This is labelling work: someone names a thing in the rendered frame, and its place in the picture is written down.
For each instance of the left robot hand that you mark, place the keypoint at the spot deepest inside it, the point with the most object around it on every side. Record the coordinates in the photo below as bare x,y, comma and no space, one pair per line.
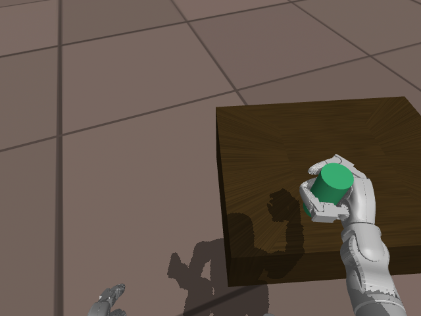
106,300

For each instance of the right robot arm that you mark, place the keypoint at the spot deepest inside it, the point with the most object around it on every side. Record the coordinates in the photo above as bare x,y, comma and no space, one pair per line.
369,284

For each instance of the right robot hand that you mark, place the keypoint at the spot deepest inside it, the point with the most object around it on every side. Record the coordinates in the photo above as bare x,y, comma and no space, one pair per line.
357,205

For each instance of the can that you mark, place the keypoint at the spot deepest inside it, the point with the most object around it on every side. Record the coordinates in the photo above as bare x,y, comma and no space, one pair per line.
332,183

